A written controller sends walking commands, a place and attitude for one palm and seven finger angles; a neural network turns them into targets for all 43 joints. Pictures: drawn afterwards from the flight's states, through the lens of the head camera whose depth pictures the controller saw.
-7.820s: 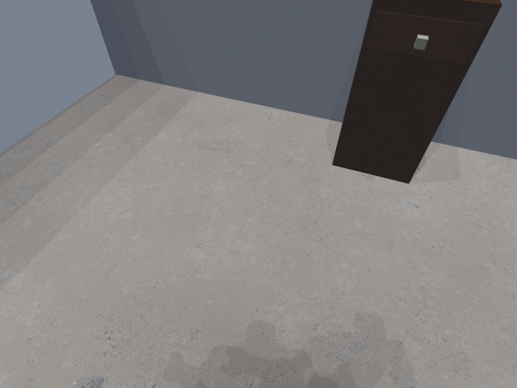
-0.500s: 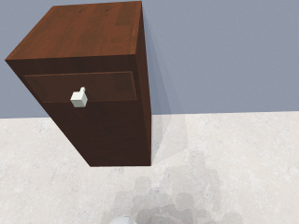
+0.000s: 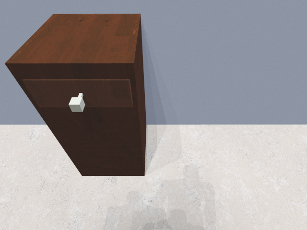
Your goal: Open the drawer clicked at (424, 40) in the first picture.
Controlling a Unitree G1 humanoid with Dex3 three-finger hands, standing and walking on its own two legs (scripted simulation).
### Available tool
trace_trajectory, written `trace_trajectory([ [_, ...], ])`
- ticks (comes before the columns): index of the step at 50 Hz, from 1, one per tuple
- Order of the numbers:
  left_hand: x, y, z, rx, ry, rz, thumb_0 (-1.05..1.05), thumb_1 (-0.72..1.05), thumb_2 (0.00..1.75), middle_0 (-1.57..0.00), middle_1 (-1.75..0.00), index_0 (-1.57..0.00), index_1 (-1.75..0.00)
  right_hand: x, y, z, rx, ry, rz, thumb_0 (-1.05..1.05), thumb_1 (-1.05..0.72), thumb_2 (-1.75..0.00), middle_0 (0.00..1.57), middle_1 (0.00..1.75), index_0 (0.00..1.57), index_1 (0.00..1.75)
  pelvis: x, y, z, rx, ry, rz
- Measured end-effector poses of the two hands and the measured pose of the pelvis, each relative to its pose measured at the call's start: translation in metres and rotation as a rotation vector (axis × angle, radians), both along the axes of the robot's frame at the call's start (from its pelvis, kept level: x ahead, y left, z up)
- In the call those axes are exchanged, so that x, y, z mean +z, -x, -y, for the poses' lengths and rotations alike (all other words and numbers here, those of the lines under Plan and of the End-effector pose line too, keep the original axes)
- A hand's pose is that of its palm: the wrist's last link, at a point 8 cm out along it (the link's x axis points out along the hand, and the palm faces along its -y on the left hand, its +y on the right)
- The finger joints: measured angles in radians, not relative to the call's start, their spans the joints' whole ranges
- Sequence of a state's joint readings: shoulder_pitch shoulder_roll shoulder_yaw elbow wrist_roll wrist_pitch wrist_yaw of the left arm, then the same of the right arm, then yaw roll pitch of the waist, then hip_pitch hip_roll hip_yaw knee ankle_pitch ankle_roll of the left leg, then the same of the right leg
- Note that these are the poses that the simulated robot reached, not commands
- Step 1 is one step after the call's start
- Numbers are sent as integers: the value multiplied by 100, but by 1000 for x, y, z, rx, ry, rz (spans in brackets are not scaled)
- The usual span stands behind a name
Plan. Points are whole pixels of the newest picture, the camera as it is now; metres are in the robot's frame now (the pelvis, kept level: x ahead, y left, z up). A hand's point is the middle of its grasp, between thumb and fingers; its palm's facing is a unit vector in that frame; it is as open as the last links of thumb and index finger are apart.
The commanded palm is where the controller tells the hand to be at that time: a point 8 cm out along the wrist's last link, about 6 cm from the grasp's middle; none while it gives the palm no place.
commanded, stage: come to a stop and stand still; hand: left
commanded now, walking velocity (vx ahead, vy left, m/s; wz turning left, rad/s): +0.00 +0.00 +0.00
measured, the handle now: (78, 101) +0.55 +0.32 -0.01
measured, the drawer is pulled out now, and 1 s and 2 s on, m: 0.00 0.00 0.00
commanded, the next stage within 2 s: look again from close up in 0.02 s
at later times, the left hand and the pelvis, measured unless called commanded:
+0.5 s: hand out of the picture +0.01 +0.21 -0.18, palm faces +0.03 -0.98 -0.21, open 7.3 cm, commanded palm none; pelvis +0.00 +0.04 -0.01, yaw +0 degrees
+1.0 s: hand out of the picture +0.00 +0.22 -0.19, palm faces +0.07 -0.98 -0.17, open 7.4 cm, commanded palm none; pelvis +0.01 +0.05 -0.01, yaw +0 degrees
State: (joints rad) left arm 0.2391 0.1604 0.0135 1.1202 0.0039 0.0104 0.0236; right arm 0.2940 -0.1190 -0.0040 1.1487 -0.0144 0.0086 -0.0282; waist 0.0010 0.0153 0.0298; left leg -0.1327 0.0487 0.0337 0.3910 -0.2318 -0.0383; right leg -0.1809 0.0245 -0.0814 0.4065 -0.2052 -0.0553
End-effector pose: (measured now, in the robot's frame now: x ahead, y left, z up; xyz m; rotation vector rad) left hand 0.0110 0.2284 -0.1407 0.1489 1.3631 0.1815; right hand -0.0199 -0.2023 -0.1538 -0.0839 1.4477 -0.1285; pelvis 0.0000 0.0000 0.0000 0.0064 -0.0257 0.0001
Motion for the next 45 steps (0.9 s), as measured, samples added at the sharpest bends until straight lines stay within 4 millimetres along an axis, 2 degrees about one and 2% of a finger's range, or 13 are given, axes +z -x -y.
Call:
trace_trajectory([
  [7,-2,34,9,19,19,-81,0,91,89,-20,-30,-20,-30,0,8,-5,-3,-7,-20,0,-91,-90,19,30,20,30,0,0,-3,-4,5,-10],
  [12,-8,45,7,6,33,-84,0,90,89,-20,-30,-20,-30,-5,0,-6,-4,13,32,0,-91,-90,19,30,20,30,-7,2,-15,0,23,-14],
  [15,-9,40,0,3,36,-70,0,90,89,-20,-30,-20,-30,-5,-5,-12,-1,17,69,0,-91,-90,19,29,20,30,-8,0,-22,0,14,-8],
  [20,-8,21,-14,-5,26,-8,0,90,89,-20,-30,-20,-30,-4,-12,-23,14,17,96,0,-92,-90,19,29,20,30,-7,-2,-30,-2,5,2],
  [29,-2,-2,-38,-27,-13,46,0,91,89,-20,-30,-20,-30,-1,-15,-26,24,25,101,1,-92,-90,19,30,20,30,-5,-2,-37,-7,-1,4],
  [36,-3,-2,-39,-29,-7,39,0,91,89,-20,-30,-20,-30,1,-16,-23,30,37,86,0,-91,-90,19,30,20,30,-4,-2,-38,-6,-1,6],
  [45,-11,12,-29,-3,28,-1,0,90,89,-20,-30,-20,-30,-1,-15,-20,42,43,48,0,-91,-90,19,30,20,30,-8,-5,-39,-1,4,1],
])
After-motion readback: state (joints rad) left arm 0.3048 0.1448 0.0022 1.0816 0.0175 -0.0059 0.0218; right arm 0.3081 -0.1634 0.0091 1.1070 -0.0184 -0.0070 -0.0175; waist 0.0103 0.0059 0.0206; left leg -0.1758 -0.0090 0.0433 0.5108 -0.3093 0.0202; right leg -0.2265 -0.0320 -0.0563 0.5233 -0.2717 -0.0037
